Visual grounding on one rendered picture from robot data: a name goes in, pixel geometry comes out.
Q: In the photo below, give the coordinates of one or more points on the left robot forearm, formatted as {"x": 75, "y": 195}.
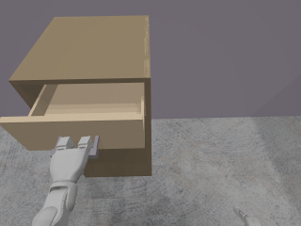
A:
{"x": 58, "y": 205}

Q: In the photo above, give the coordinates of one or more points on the drawer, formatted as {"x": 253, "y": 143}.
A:
{"x": 113, "y": 111}

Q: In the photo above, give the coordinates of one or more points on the cabinet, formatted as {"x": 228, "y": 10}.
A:
{"x": 94, "y": 50}

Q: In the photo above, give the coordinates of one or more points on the handle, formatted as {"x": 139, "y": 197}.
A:
{"x": 92, "y": 153}

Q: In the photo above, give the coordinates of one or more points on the robot left hand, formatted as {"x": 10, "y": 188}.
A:
{"x": 68, "y": 162}

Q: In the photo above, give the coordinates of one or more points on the robot right hand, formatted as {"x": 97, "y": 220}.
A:
{"x": 245, "y": 216}

